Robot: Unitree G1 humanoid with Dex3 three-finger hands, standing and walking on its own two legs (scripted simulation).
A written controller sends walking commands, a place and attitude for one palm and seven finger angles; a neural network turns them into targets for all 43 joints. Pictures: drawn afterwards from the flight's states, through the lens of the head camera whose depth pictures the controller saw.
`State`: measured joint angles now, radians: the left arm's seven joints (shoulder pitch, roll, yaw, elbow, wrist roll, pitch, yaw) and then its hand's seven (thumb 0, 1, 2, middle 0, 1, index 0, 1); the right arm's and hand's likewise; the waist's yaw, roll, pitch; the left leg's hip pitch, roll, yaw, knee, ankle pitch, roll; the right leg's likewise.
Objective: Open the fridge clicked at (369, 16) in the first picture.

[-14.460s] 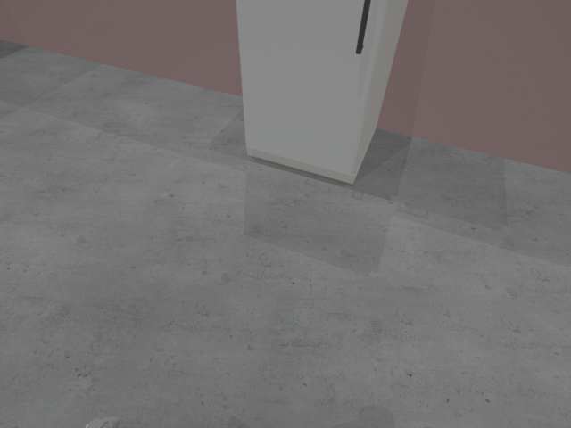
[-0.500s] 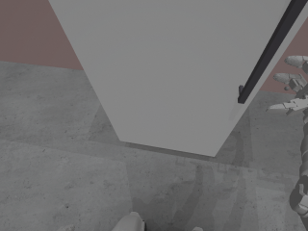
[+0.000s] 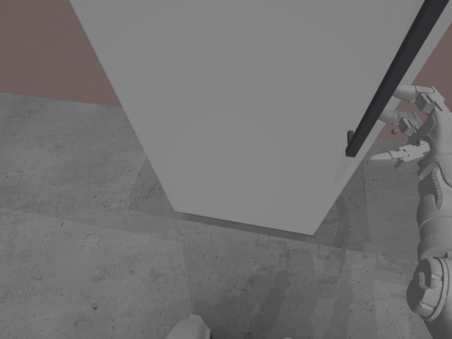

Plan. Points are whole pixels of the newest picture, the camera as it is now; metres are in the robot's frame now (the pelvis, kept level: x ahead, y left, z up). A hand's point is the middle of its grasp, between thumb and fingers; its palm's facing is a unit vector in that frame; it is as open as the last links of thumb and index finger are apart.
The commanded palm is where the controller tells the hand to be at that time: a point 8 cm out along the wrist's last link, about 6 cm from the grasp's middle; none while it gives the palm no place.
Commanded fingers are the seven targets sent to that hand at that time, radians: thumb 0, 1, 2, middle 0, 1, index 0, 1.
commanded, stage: feel for the door with the fingertips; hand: right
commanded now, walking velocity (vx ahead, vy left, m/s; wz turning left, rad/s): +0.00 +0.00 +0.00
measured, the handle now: (381, 88) +0.53 -0.18 +0.14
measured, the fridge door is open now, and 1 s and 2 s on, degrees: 0 0 0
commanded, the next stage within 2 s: slide the fingers in behind the handle in 0.44 s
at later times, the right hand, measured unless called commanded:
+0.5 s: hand (394, 122) +0.48 -0.21 +0.11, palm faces +0.04 +1.00 +0.00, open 13.8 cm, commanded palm +0.46 -0.25 +0.11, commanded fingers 0.00 0.50 -0.30 0.30 1.20 0.30 1.20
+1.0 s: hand (388, 126) +0.48 -0.20 +0.10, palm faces +0.03 +1.00 +0.02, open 13.9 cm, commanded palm +0.45 -0.24 +0.11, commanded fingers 0.00 0.50 -0.30 0.30 1.20 0.30 1.20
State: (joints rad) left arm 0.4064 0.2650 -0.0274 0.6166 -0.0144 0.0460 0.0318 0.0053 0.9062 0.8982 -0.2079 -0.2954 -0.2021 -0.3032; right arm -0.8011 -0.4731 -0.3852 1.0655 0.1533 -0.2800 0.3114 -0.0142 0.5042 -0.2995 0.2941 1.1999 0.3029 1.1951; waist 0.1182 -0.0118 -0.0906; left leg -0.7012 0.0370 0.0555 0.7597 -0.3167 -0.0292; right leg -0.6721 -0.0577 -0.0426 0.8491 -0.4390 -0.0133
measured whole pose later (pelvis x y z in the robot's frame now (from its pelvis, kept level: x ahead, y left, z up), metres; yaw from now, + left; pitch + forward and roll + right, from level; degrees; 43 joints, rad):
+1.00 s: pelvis -0.01 +0.00 +0.00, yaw +0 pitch +16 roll +2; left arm 0.42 0.27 -0.03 0.61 -0.01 0.03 0.03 0.00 0.91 0.90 -0.21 -0.30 -0.20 -0.30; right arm -0.85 -0.49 -0.40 1.10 0.13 -0.32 0.26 -0.01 0.50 -0.30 0.30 1.20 0.31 1.20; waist 0.14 -0.01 -0.08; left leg -0.74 0.03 0.05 0.77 -0.30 -0.02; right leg -0.71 -0.06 -0.05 0.86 -0.43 -0.01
